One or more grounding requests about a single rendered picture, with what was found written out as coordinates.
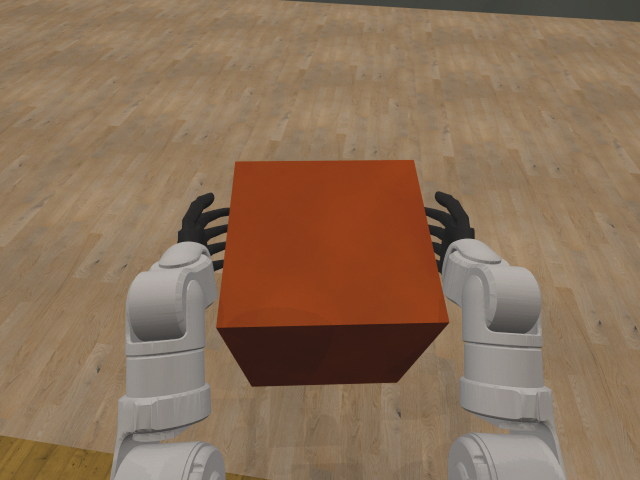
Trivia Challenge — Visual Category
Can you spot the robot left forearm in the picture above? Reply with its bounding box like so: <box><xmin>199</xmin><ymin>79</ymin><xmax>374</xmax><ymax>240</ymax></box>
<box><xmin>110</xmin><ymin>242</ymin><xmax>218</xmax><ymax>480</ymax></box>

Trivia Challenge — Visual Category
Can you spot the robot left upper arm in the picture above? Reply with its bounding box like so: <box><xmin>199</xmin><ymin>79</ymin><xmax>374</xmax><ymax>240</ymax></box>
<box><xmin>114</xmin><ymin>441</ymin><xmax>226</xmax><ymax>480</ymax></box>

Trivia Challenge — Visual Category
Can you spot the robot right upper arm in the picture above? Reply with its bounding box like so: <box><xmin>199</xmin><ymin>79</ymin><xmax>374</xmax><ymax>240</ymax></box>
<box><xmin>448</xmin><ymin>432</ymin><xmax>565</xmax><ymax>480</ymax></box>

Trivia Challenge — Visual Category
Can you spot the robot right hand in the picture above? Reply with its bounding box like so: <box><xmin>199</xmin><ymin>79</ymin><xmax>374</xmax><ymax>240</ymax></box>
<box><xmin>424</xmin><ymin>191</ymin><xmax>475</xmax><ymax>275</ymax></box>

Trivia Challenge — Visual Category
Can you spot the robot right forearm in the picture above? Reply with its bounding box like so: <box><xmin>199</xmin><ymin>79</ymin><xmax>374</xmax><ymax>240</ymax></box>
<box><xmin>442</xmin><ymin>239</ymin><xmax>567</xmax><ymax>480</ymax></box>

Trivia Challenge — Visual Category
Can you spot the robot left hand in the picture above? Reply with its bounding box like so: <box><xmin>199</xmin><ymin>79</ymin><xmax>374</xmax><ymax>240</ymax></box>
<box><xmin>177</xmin><ymin>193</ymin><xmax>230</xmax><ymax>271</ymax></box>

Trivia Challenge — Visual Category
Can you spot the carton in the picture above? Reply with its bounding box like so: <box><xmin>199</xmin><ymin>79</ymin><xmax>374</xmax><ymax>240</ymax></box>
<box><xmin>216</xmin><ymin>160</ymin><xmax>450</xmax><ymax>387</ymax></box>

